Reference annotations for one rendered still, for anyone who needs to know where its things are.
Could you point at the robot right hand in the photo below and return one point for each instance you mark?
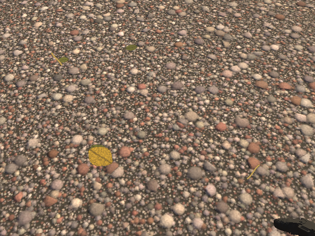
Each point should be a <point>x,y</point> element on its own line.
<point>300,227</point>

